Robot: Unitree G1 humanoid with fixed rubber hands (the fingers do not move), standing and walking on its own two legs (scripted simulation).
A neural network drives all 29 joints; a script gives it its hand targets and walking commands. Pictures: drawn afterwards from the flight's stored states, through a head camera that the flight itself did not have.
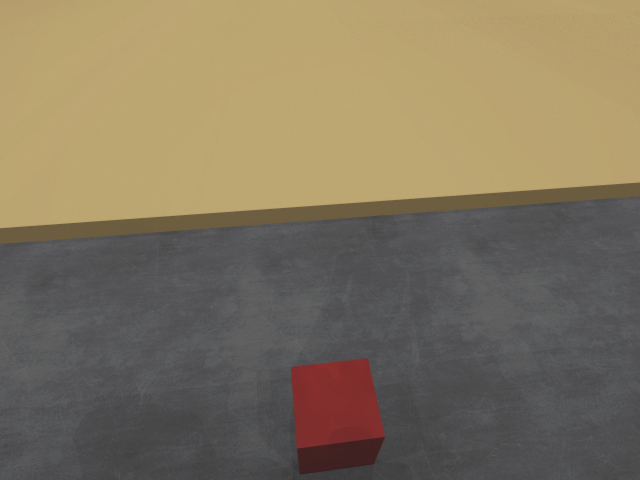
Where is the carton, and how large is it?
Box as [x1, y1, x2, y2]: [291, 358, 384, 474]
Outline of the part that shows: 367,358 291,367 296,442 300,474 373,463 383,440 384,434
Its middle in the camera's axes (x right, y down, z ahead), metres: +0.03 +0.50 +1.07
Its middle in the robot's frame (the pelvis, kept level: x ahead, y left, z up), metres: +0.43 -0.03 -0.65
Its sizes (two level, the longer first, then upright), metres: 0.210 0.200 0.250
